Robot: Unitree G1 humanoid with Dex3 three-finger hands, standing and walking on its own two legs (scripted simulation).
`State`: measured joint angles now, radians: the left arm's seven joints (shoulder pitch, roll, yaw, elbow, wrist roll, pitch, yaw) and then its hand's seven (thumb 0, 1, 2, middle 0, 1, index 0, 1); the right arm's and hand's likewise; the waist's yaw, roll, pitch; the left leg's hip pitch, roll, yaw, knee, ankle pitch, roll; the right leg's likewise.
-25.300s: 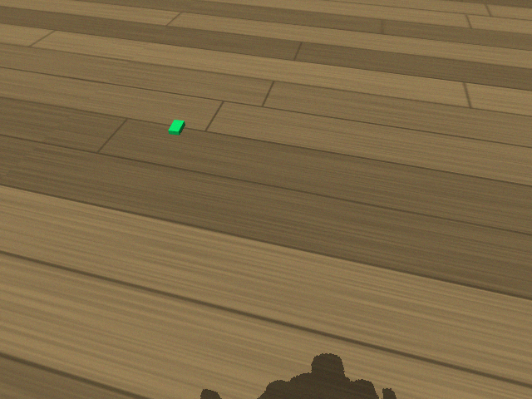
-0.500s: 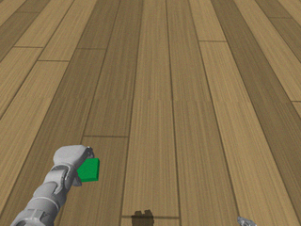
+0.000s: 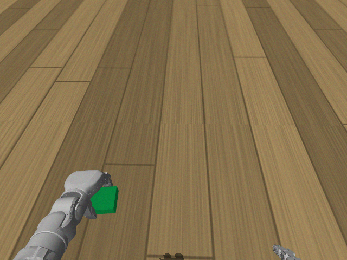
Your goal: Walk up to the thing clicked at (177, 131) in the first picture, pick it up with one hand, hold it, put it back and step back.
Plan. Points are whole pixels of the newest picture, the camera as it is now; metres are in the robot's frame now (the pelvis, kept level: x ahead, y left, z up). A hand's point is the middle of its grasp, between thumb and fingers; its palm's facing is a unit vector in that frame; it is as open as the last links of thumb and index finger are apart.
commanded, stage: hold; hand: left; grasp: from above
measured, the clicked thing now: (95, 200) +0.30 +0.22 -0.10
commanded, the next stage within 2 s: crouch in 1.28 s
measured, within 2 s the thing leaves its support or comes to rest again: neither
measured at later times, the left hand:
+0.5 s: hand (89, 204) +0.27 +0.22 -0.04, palm faces -0.47 -0.03 -0.88, open 9.3 cm
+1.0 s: hand (91, 204) +0.27 +0.21 -0.04, palm faces -0.48 -0.03 -0.88, open 9.3 cm
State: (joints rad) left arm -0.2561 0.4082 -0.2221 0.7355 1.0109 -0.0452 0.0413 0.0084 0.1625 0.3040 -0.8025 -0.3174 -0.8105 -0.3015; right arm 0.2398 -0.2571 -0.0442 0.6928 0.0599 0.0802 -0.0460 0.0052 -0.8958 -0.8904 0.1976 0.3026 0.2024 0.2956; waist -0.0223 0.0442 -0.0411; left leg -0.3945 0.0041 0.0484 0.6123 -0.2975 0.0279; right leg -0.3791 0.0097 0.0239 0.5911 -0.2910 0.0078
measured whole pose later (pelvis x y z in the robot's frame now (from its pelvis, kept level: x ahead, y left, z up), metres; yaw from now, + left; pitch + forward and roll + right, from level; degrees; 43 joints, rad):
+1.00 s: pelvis -0.01 -0.01 +0.01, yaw +0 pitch +1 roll +0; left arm -0.22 0.41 -0.24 0.66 1.01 -0.06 -0.01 0.01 0.15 0.32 -0.80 -0.36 -0.80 -0.34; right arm 0.17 -0.25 -0.02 0.69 0.06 0.10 -0.07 0.01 -0.90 -0.89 0.20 0.30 0.20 0.30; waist 0.00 0.05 0.00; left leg -0.28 0.00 0.04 0.49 -0.23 0.02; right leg -0.28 0.01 0.02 0.50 -0.24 0.00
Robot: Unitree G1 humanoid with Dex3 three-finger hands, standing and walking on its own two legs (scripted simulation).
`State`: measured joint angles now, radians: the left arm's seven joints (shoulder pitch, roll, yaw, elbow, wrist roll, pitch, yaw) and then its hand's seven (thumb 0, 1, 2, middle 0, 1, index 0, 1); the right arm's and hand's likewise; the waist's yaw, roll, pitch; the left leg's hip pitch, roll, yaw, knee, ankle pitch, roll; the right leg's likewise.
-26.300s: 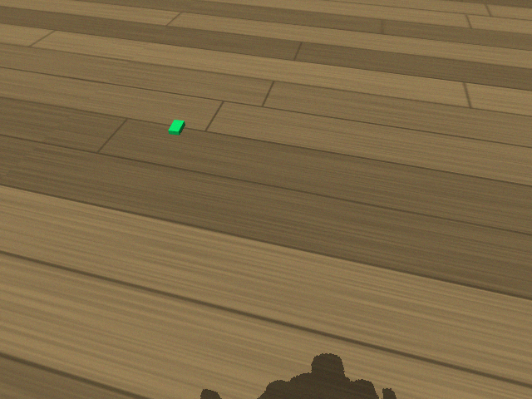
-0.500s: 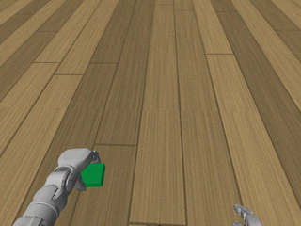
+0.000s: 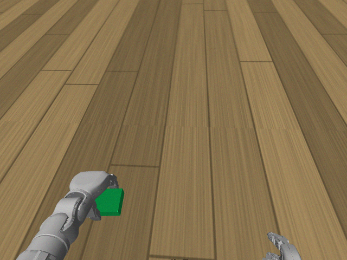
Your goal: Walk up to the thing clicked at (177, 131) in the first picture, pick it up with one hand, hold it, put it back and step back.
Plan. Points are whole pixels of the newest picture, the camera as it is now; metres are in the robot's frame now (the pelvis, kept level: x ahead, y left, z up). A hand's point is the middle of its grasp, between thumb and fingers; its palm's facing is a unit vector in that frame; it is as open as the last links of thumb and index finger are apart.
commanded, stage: hold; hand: left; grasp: from above
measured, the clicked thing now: (101, 202) +0.29 +0.21 -0.09
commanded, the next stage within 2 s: crouch in 0.28 s
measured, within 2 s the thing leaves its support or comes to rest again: neither
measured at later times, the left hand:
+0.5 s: hand (96, 199) +0.29 +0.22 -0.05, palm faces -0.46 -0.03 -0.89, open 9.2 cm
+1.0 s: hand (118, 206) +0.34 +0.22 -0.25, palm faces -0.41 +0.07 -0.91, open 9.2 cm
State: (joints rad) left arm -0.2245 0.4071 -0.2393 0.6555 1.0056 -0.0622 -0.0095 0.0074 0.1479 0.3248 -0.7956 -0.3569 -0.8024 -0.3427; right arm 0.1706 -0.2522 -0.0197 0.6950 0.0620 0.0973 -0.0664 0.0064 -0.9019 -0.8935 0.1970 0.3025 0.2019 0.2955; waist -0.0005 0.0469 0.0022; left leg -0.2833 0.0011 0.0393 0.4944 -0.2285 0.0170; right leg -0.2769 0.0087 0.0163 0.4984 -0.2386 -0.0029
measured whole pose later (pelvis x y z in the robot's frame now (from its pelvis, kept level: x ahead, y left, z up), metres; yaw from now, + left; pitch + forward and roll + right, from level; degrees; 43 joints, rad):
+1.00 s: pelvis -0.04 +0.01 -0.14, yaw +0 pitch +25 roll -2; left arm -0.62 0.39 -0.15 1.18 1.19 -0.07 0.38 0.01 0.16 0.26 -0.84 -0.27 -0.84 -0.26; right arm 0.23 -0.28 -0.07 0.73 -0.02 0.04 -0.02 0.00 -0.90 -0.89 0.20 0.30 0.20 0.30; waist -0.12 0.03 -0.18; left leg -1.29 0.02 0.01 1.36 -0.52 0.03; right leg -1.25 0.02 -0.02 1.33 -0.52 0.01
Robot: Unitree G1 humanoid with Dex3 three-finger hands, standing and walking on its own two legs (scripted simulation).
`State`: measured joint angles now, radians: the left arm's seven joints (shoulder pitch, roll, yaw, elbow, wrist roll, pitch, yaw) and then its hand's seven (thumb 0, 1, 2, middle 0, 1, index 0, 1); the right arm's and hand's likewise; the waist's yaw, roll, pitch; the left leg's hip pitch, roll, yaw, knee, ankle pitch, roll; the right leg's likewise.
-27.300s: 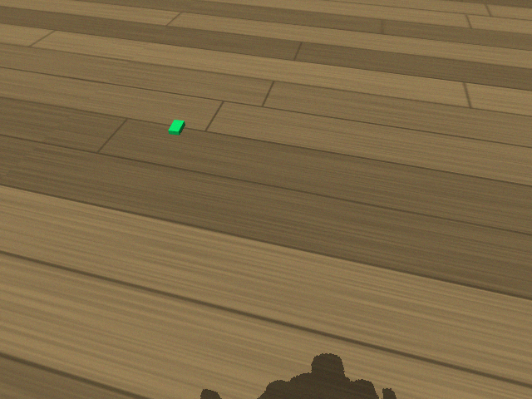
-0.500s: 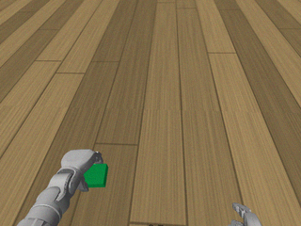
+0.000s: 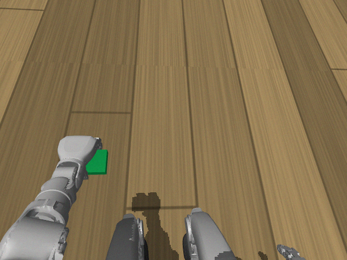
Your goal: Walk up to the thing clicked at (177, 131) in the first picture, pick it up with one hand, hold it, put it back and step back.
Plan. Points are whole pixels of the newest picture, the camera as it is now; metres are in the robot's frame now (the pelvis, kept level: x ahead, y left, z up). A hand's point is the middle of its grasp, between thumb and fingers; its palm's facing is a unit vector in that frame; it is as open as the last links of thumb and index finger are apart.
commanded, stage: crouch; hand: left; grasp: from above
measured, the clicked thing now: (86, 162) +0.40 +0.21 -0.15
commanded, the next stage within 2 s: lower in 1.40 s
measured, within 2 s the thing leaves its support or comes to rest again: neither
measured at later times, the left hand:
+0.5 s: hand (107, 170) +0.43 +0.19 -0.34, palm faces -0.46 +0.02 -0.89, open 9.2 cm
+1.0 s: hand (113, 171) +0.45 +0.19 -0.44, palm faces -0.48 +0.01 -0.88, open 9.2 cm
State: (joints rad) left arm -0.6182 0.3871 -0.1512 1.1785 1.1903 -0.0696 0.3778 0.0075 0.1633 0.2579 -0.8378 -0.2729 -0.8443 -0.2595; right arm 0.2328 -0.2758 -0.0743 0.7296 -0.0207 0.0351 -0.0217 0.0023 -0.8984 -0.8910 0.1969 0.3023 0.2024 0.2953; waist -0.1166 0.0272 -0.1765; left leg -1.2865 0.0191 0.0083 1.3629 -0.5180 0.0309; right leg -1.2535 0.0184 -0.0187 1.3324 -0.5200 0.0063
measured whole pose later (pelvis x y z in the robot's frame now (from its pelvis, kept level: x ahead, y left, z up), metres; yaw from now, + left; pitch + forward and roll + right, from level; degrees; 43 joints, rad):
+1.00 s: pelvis -0.03 -0.01 -0.25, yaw -4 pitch +38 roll -6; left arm -0.99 0.60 0.02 1.46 1.27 -0.15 0.43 0.01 0.13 0.30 -0.86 -0.27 -0.86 -0.26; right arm 0.18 -0.24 0.03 0.73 -0.13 -0.06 0.11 0.00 -0.91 -0.90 0.20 0.30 0.20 0.30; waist -0.26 0.01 -0.09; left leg -2.22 0.04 -0.06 2.24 -0.69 0.03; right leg -2.16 0.03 -0.10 2.18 -0.69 -0.01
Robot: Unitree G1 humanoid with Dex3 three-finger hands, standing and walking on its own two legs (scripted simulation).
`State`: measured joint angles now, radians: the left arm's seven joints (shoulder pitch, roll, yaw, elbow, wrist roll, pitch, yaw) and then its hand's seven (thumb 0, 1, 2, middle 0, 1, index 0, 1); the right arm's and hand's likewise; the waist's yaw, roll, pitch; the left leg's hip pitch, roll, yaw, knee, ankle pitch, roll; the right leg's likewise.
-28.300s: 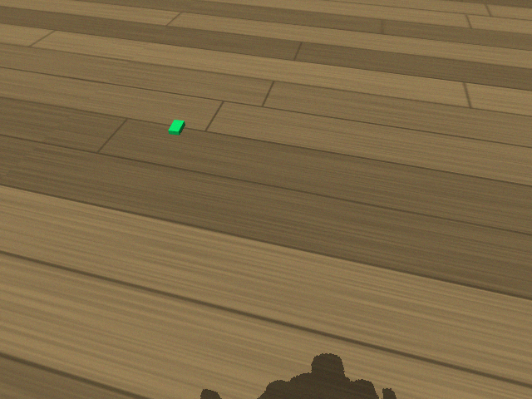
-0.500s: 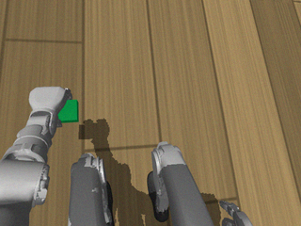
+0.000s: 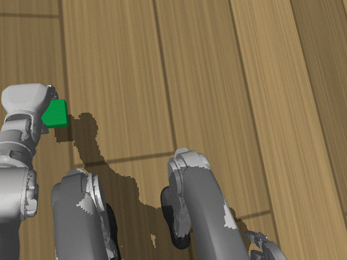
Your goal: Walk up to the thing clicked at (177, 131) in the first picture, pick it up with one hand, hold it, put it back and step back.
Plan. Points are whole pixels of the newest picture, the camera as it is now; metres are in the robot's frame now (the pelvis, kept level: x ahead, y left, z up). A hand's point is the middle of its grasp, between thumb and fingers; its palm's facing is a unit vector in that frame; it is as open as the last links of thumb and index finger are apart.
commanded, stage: crouch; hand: left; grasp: from above
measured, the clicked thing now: (42, 115) +0.47 +0.23 -0.22
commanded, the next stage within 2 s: lower in 0.40 s
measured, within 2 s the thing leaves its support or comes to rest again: rests again in 1.54 s
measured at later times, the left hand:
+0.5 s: hand (42, 112) +0.48 +0.23 -0.23, palm faces -0.48 -0.03 -0.88, open 9.2 cm
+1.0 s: hand (49, 114) +0.49 +0.23 -0.28, palm faces -0.48 -0.03 -0.88, open 9.2 cm
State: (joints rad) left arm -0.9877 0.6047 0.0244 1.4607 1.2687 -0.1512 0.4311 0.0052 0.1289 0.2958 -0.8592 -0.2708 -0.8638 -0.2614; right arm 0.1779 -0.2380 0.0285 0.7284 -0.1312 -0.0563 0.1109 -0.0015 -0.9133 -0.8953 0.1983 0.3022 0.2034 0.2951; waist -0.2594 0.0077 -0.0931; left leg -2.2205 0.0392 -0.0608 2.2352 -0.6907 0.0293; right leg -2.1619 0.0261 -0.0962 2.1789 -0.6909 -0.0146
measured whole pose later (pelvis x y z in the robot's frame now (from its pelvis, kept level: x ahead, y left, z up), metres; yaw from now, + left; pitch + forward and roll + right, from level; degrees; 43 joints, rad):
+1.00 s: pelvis +0.00 +0.00 -0.07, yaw -5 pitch +34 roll -10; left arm -1.08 0.78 0.06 1.58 1.30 -0.17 0.48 0.00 0.15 0.27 -0.83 -0.32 -0.84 -0.31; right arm 0.16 -0.27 0.16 0.69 -0.18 -0.10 0.15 0.00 -0.91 -0.89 0.20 0.30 0.20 0.30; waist -0.34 -0.05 0.06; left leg -2.38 0.05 -0.14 2.48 -0.71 0.03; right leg -2.29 0.04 -0.17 2.37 -0.68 -0.01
